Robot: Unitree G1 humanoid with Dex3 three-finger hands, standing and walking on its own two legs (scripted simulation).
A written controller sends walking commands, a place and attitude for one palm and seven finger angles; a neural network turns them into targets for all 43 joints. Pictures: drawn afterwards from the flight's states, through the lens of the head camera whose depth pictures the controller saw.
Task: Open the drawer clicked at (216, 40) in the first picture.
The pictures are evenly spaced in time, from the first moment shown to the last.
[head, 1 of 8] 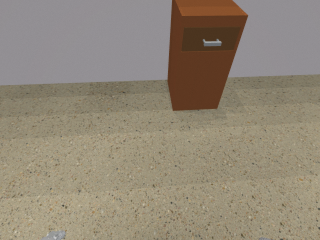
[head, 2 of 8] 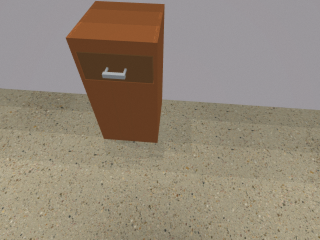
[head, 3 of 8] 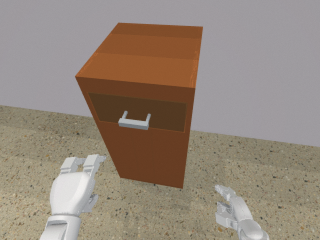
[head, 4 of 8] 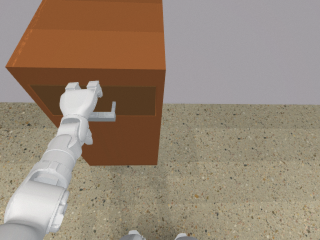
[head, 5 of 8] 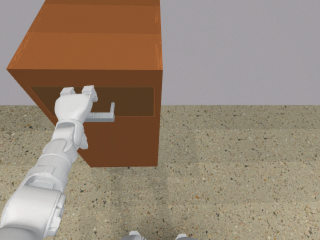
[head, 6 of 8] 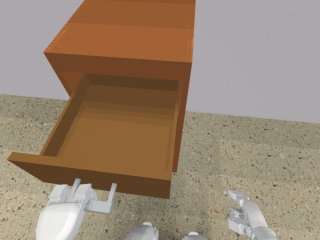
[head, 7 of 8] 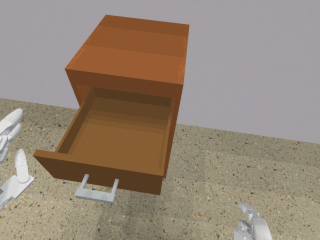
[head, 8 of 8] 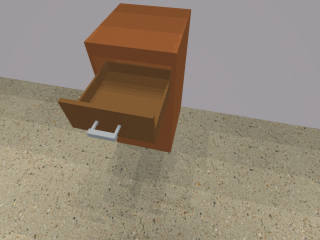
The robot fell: no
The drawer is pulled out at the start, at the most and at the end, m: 0.00 0.30 0.30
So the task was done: yes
